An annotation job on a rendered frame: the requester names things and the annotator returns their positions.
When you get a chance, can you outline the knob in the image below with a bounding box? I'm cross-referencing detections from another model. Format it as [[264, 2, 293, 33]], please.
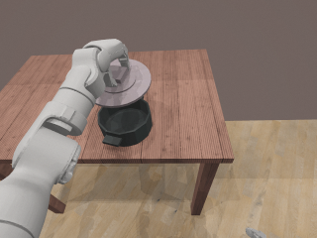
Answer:
[[109, 64, 128, 84]]

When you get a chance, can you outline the pot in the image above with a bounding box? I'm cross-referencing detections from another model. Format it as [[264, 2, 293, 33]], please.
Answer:
[[97, 96, 153, 147]]

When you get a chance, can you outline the table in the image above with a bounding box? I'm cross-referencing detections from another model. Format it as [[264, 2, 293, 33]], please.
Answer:
[[0, 49, 235, 216]]

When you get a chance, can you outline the robot left hand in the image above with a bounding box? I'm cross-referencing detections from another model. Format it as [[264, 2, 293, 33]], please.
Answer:
[[84, 39, 130, 87]]

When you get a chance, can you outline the robot left forearm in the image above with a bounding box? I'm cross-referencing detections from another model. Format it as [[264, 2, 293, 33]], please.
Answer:
[[12, 44, 111, 169]]

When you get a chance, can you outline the robot left upper arm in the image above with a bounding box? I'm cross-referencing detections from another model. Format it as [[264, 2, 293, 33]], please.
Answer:
[[0, 126, 81, 238]]

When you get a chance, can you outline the lid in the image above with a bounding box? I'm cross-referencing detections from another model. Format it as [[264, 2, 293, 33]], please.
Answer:
[[95, 59, 152, 108]]

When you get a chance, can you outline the robot right hand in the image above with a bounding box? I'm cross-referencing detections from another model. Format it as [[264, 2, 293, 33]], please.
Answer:
[[246, 227, 266, 238]]

